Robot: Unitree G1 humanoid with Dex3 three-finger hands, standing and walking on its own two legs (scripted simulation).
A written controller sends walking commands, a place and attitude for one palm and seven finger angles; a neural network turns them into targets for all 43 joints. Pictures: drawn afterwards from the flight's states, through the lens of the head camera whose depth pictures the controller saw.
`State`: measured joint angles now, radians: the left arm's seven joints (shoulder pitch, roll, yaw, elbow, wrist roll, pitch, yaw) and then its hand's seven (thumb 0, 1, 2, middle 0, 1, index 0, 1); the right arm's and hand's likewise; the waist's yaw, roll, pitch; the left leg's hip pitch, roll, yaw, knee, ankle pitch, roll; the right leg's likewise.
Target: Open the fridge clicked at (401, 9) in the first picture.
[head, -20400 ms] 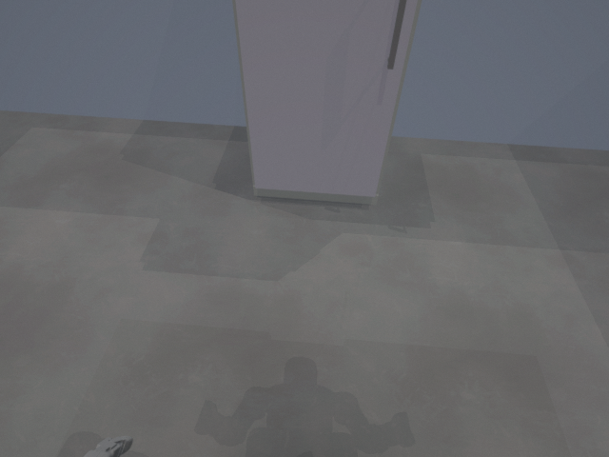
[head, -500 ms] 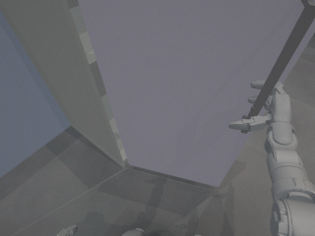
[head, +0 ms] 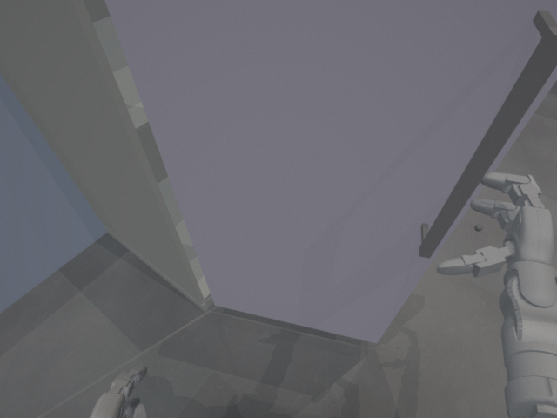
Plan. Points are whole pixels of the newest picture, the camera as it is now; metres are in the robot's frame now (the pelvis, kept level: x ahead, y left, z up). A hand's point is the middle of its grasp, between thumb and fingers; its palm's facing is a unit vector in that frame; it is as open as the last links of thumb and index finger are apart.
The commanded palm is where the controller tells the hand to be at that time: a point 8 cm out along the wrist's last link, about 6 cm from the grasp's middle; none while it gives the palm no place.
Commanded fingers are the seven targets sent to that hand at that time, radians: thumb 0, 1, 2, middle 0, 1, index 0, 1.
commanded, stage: slip the hand off the handle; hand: right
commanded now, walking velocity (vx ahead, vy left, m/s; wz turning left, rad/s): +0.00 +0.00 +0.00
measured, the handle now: (468, 166) +0.43 -0.23 +0.15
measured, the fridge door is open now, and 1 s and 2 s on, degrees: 66 66 66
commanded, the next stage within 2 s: draw the hand back to the body in 1.10 s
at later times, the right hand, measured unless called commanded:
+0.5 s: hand (503, 258) +0.32 -0.26 +0.10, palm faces +0.20 +0.96 -0.18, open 14.7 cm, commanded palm +0.28 -0.30 +0.10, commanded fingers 0.00 0.55 -0.20 0.25 1.15 0.25 1.15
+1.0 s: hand (493, 312) +0.25 -0.23 +0.09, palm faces +0.23 +0.95 -0.19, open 14.7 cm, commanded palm +0.21 -0.28 +0.10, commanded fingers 0.00 0.55 -0.20 0.25 1.15 0.25 1.15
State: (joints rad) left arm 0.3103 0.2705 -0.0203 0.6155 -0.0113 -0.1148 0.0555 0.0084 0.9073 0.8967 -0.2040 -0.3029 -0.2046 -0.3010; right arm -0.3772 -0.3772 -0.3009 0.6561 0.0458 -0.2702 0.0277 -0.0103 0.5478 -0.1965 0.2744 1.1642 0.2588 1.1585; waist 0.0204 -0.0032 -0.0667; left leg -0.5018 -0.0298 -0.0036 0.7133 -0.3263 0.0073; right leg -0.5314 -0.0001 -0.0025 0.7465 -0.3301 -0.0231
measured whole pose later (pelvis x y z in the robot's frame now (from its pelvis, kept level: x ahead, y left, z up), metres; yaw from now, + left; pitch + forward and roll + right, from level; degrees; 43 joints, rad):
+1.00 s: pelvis +0.00 +0.01 +0.00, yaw -2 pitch +3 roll +1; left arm 0.26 0.26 -0.05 0.59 -0.02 -0.19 0.10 0.01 0.91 0.90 -0.20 -0.30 -0.20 -0.30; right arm 0.13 -0.31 -0.24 0.11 0.15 -0.15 0.10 -0.01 0.55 -0.20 0.25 1.15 0.25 1.15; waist -0.03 -0.03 -0.08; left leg -0.43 -0.03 0.03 0.74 -0.35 0.02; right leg -0.47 0.01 0.03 0.76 -0.34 -0.01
